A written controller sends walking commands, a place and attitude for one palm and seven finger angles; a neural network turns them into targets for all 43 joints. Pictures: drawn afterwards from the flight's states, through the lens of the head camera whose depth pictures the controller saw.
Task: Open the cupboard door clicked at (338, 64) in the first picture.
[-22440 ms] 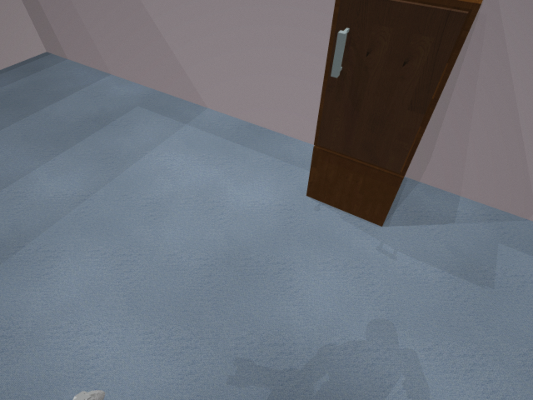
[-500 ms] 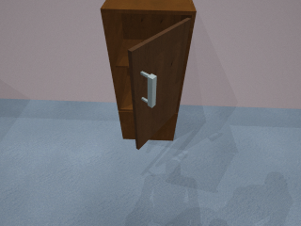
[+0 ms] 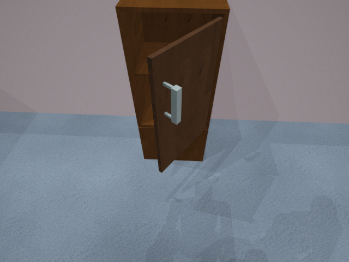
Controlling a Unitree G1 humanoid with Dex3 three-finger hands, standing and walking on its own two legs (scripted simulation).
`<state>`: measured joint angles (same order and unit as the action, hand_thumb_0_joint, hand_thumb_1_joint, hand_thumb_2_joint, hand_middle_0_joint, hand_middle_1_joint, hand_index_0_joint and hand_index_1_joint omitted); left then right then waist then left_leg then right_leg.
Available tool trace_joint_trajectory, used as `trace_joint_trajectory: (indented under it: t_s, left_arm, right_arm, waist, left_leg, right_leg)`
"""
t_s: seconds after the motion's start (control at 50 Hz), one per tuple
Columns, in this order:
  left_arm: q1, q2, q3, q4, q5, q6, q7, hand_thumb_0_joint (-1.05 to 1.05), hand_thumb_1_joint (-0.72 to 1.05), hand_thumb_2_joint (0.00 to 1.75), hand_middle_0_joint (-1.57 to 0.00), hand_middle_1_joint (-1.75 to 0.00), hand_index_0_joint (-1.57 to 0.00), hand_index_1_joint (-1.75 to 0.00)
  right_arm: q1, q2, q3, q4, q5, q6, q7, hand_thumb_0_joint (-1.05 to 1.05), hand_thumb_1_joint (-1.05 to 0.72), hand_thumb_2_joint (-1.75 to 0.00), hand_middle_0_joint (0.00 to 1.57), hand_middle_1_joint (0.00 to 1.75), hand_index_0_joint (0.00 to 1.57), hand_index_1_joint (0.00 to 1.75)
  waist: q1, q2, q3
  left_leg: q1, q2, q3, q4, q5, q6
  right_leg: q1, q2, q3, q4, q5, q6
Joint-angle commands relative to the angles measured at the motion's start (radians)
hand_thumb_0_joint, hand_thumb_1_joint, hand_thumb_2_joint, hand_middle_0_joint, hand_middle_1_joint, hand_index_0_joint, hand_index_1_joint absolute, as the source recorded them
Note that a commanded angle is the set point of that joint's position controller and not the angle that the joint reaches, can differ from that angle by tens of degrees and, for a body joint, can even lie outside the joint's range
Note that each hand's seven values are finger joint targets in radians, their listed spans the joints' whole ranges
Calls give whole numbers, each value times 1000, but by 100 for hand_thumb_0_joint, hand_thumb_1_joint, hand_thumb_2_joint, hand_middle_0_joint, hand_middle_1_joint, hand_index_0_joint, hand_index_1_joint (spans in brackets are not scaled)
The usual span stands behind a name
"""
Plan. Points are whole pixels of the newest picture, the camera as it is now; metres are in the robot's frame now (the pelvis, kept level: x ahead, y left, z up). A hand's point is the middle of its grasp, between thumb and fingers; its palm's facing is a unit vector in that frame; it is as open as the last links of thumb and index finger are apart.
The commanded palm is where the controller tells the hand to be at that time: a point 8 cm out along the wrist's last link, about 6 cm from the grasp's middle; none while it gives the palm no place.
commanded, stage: look to check the result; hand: left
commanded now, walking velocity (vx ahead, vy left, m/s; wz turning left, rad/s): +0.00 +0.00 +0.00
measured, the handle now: (171, 103) +0.59 +0.05 +0.01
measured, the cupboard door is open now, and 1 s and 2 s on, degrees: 53 53 53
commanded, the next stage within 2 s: walk to a spot facing it in 0.08 s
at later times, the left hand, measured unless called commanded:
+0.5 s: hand out of the picture +0.01 +0.17 -0.18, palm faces -0.01 -0.98 -0.21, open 7.3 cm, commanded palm none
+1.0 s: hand out of the picture +0.10 +0.13 -0.16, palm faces -0.25 -0.93 -0.27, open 7.3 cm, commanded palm none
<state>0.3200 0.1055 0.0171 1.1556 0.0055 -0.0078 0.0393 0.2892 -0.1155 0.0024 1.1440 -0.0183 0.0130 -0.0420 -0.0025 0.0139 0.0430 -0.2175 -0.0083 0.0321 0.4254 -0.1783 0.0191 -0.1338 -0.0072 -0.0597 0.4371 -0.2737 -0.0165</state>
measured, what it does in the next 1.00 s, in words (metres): lifts its left foot, turning right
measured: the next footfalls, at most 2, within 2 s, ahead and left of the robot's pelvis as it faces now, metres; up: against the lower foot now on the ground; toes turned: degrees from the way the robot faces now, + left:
left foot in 1.24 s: +0.13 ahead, +0.08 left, +0.00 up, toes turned -33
right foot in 1.60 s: -0.03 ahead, -0.14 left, +0.00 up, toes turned -48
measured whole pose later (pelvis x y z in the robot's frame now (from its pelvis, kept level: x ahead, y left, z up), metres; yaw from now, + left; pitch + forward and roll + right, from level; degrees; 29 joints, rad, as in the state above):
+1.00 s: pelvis +0.00 -0.04 +0.00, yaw -22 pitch +1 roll +2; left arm 0.27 0.16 0.08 0.95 0.02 0.02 0.02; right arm 0.05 -0.22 -0.07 0.91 -0.01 0.07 -0.04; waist 0.05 0.01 0.09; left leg -0.49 0.02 -0.05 1.05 -0.38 -0.06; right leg -0.22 0.12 0.15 0.45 -0.23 -0.10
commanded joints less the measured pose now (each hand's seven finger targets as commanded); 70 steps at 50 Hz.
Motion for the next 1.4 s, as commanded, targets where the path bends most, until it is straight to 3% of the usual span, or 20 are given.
trace_joint_trajectory:
  t_s: [0.0, 0.34, 0.48, 0.54, 0.58, 0.6, 0.62, 0.64, 0.66, 0.72, 0.88, 1.04, 1.14, 1.16, 1.18, 1.2, 1.22, 1.24, 1.3, 1.38]
  left_arm:
    - [76, 92, 10, -9, 2, -5, 4, 0, 90, 90, -20, -30, -20, -30]
    - [17, 142, 65, -80, 11, 28, -11, 0, 90, 90, -20, -30, -20, -30]
    - [-20, 134, 83, -158, 18, 44, -34, 0, 90, 90, -20, -30, -20, -30]
    - [-27, 124, 87, -182, 20, 49, -45, 0, 90, 90, -20, -30, -20, -30]
    - [20, 137, 89, -177, 21, 40, -48, 0, 90, 90, -20, -30, -20, -30]
    - [50, 200, 99, -175, 28, 30, -41, 0, 90, 90, -20, -30, -20, -30]
    - [51, 304, 115, -174, 31, 26, -29, 0, 90, 90, -20, -30, -20, -30]
    - [92, 277, 114, -168, 19, 26, -14, 0, 90, 90, -20, -30, -20, -30]
    - [38, 270, 113, -176, 17, 29, -9, 0, 90, 90, -20, -30, -20, -30]
    - [-8, 244, 105, -210, 10, 17, -5, 0, 90, 90, -20, -30, -20, -30]
    - [32, 258, 111, -234, 14, 20, -6, 0, 90, 90, -20, -30, -20, -30]
    - [36, 279, 115, -267, 25, 21, -10, 0, 90, 90, -20, -30, -20, -30]
    - [-31, 289, 119, -290, 23, 26, -13, 0, 90, 90, -20, -30, -20, -30]
    - [-60, 287, 117, -300, 17, 26, -14, 0, 90, 90, -20, -30, -20, -30]
    - [-73, 259, 113, -309, 10, 26, -15, 0, 90, 90, -20, -30, -20, -30]
    - [-32, 203, 103, -320, 0, 27, -27, 0, 90, 90, -20, -30, -20, -30]
    - [-53, 211, 99, -337, 12, 20, -37, 0, 90, 90, -20, -30, -20, -30]
    - [-74, 226, 98, -349, 23, 19, -44, 0, 90, 90, -20, -30, -20, -30]
    - [-86, 206, 102, -319, 20, 34, -63, 0, 90, 90, -20, -30, -20, -30]
    - [-153, 174, 80, -335, 16, 44, -78, 0, 90, 90, -20, -30, -20, -30]
  right_arm:
    - [79, -76, -15, -13, -2, -12, -2, 0, -90, -90, 20, 30, 20, 30]
    - [40, -133, -58, -69, -3, 12, -17, 0, -90, -90, 20, 30, 20, 30]
    - [5, -220, -94, -146, -11, 6, -20, 0, -90, -90, 20, 30, 20, 30]
    - [-29, -234, -98, -181, -15, 1, -15, 0, -90, -90, 20, 30, 20, 30]
    - [-73, -236, -96, -203, -15, 3, -13, 0, -90, -90, 20, 30, 20, 30]
    - [-89, -203, -94, -221, -5, 9, -10, 0, -90, -90, 20, 30, 20, 30]
    - [-114, -144, -86, -255, 3, 11, 1, 0, -90, -90, 20, 30, 20, 30]
    - [-158, -177, -91, -262, -4, 26, -5, 0, -90, -90, 20, 30, 20, 30]
    - [-166, -175, -96, -253, 3, 29, -5, 0, -90, -90, 20, 30, 20, 30]
    - [-164, -159, -89, -253, 1, 26, 1, 0, -90, -90, 20, 30, 20, 30]
    - [-233, -172, -89, -297, 5, 35, -5, 0, -90, -90, 20, 30, 20, 30]
    - [-283, -164, -83, -354, 14, 15, -2, 0, -90, -90, 20, 30, 20, 30]
    - [-200, -161, -82, -355, 22, 0, -5, 0, -90, -90, 20, 30, 20, 30]
    - [-137, -169, -83, -342, 23, -7, -9, 0, -90, -90, 20, 30, 20, 30]
    - [-71, -203, -85, -324, 19, -17, -14, 0, -90, -90, 20, 30, 20, 30]
    - [-47, -301, -100, -328, 2, -27, -19, 0, -90, -90, 20, 30, 20, 30]
    - [-26, -332, -100, -342, -5, -19, -22, 0, -90, -90, 20, 30, 20, 30]
    - [-38, -316, -91, -359, -13, -16, -21, 0, -90, -90, 20, 30, 20, 30]
    - [-74, -244, -64, -350, -18, -20, -19, 0, -90, -90, 20, 30, 20, 30]
    - [-20, -262, -73, -321, -18, -18, -14, 0, -90, -90, 20, 30, 20, 30]
  waist:
    - [-6, -6, 63]
    - [-7, -14, 42]
    - [4, 149, 1]
    - [18, 157, -34]
    - [55, 70, -32]
    - [69, -139, -26]
    - [73, -354, -13]
    - [97, -329, -20]
    - [63, -223, 4]
    - [35, -102, -55]
    - [51, -115, -54]
    - [63, -113, -76]
    - [19, -121, -92]
    - [-9, -104, -117]
    - [-37, -29, -146]
    - [-26, 227, -173]
    - [-23, 246, -112]
    - [-24, 114, -55]
    - [18, 180, -48]
    - [-11, 173, -70]
  left_leg:
    - [22, 99, -92, -78, 51, 18]
    - [14, 146, -30, 18, 5, 14]
    - [-5, 324, -156, -110, -142, 97]
    - [-29, 391, -132, -111, -60, 137]
    - [-87, 323, -19, 39, 23, 77]
    - [-162, 195, 86, 239, -91, 2]
    - [-330, 53, 141, 472, -400, -54]
    - [-353, 49, 14, 630, -410, -47]
    - [-393, 60, -42, 698, -354, -47]
    - [-393, 69, -58, 722, -237, -67]
    - [-409, 45, -85, 677, -192, -82]
    - [-333, 16, -85, 507, -249, -74]
    - [-121, -8, -91, 232, -189, -57]
    - [-16, 2, -95, 105, -119, -51]
    - [171, 85, -150, -32, -37, -30]
    - [321, 349, -416, -107, 67, 66]
    - [231, 520, -518, -130, 196, 182]
    - [114, 524, -505, -119, 208, 219]
    - [68, 337, -203, -67, 424, 132]
    - [111, 289, -44, -27, 472, 100]
  right_leg:
    - [-90, -92, 80, -113, 61, -26]
    - [-152, -79, 149, -31, 136, -47]
    - [-245, 19, 91, 239, -25, -22]
    - [-211, -4, 47, 353, -186, -10]
    - [-101, -10, 51, 148, -30, -10]
    - [-54, -109, 242, -42, 162, -44]
    - [0, -310, 513, -143, 327, -127]
    - [-6, -299, 550, -146, 438, -117]
    - [18, -269, 512, -101, 490, -135]
    - [93, -203, 415, -43, 590, -150]
    - [119, -161, 462, -63, 558, -113]
    - [86, -164, 571, -35, 570, -188]
    - [-44, -117, 590, 12, 545, -156]
    - [-83, -89, 555, 44, 501, -124]
    - [-219, -18, 493, 113, 339, -77]
    - [-423, 125, 319, 271, -100, -11]
    - [-477, 102, 160, 504, -373, 37]
    - [-479, 55, 147, 636, -343, 52]
    - [-459, 11, 111, 771, -207, 70]
    - [-376, -6, 16, 535, -174, 69]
